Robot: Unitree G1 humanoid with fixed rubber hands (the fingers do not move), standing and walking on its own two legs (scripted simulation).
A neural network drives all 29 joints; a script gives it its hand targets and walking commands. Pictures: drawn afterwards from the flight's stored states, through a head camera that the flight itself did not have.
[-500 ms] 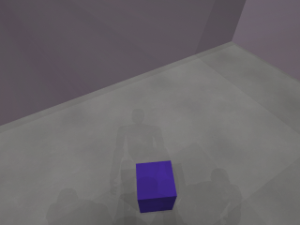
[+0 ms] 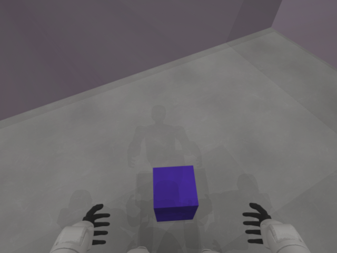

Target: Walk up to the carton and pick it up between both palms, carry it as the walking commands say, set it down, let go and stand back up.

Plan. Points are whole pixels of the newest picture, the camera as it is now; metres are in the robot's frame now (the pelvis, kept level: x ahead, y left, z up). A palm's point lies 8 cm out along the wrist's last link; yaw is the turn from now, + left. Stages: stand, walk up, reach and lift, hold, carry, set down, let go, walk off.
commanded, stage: reach and lift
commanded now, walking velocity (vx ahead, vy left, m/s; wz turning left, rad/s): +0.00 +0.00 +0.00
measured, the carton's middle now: (174, 195) +0.42 +0.00 -0.61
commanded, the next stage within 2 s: none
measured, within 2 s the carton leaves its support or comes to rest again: neither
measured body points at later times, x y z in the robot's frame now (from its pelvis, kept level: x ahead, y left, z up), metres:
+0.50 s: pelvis -0.04 +0.01 -0.04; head +0.09 +0.01 +0.39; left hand +0.18 +0.21 -0.16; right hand +0.19 -0.20 -0.16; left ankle +0.02 +0.12 -0.72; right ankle +0.01 -0.11 -0.72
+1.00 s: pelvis -0.07 +0.00 -0.08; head +0.14 +0.00 +0.32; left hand +0.32 +0.20 -0.19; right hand +0.34 -0.19 -0.19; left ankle +0.02 +0.12 -0.72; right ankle +0.01 -0.11 -0.72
